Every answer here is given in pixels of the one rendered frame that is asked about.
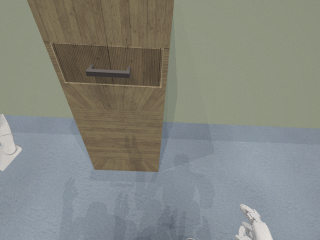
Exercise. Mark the robot left hand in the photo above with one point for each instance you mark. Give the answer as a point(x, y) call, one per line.
point(8, 150)

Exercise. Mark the cabinet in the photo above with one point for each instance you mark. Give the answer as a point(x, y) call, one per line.
point(120, 125)

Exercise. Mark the robot right hand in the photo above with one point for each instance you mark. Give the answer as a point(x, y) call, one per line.
point(258, 231)

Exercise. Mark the drawer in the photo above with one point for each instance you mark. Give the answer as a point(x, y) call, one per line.
point(75, 58)

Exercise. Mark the handle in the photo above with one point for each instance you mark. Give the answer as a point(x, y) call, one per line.
point(107, 73)

